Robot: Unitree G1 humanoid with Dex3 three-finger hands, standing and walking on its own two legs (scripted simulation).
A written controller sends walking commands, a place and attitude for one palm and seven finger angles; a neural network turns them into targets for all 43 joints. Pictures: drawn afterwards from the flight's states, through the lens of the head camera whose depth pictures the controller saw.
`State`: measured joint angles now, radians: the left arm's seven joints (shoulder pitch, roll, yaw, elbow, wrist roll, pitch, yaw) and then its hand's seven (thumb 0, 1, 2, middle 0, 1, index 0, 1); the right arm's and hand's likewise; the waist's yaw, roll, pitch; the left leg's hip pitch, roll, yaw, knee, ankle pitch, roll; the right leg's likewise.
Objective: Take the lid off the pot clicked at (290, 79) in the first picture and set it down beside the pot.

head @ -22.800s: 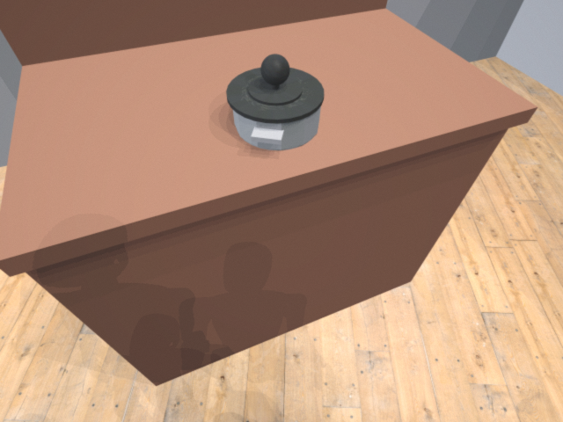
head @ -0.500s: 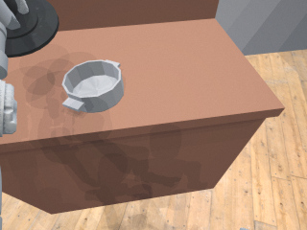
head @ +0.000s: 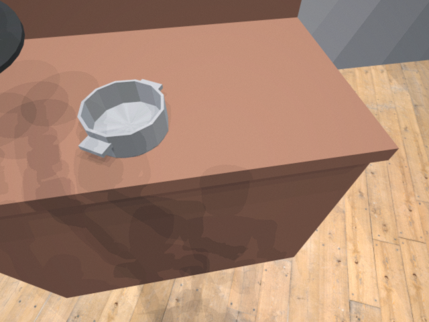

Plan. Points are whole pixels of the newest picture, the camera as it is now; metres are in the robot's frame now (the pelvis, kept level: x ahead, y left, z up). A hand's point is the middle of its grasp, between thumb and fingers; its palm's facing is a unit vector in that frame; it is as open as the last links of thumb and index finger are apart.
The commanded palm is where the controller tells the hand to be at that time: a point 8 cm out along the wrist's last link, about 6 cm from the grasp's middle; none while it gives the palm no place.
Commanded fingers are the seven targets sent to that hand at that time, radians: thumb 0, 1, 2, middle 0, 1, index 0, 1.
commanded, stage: move the lid sideways beside the pot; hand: left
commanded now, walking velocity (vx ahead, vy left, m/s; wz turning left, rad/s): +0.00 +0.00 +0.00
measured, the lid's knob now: out of the picture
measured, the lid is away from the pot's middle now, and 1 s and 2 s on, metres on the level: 0.19 0.24 0.22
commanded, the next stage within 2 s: lower the lid onto the table in 0.66 s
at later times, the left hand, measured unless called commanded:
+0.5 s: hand out of the picture +0.43 +0.36 +0.33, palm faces -0.11 -0.17 -0.98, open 6.5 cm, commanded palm +0.43 +0.38 +0.39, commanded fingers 0.00 0.86 0.66 -0.97 -1.09 -0.94 -1.10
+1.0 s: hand out of the picture +0.43 +0.38 +0.31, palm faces -0.13 -0.23 -0.97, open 6.5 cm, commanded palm +0.44 +0.38 +0.37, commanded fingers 0.00 0.86 0.66 -0.97 -1.09 -0.94 -1.10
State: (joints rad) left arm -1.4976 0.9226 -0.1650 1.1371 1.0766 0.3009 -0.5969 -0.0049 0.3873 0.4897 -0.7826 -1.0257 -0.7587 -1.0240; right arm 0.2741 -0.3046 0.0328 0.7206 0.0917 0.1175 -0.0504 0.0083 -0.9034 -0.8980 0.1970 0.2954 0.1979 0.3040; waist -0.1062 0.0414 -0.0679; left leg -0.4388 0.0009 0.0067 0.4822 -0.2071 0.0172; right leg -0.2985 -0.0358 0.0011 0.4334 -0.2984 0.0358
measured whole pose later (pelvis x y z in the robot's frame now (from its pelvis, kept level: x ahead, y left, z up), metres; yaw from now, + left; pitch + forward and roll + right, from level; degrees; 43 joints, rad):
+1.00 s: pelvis +0.00 +0.00 +0.00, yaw +0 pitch +10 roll -1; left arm -1.54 1.02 -0.16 1.25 1.08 0.29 -0.61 -0.01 0.39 0.49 -0.78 -1.03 -0.76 -1.02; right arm 0.27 -0.32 0.05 0.72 0.10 0.10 -0.05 0.01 -0.90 -0.90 0.20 0.30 0.20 0.30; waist -0.11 0.04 -0.04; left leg -0.44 0.00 0.00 0.48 -0.21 0.02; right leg -0.29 -0.03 -0.01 0.41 -0.29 0.04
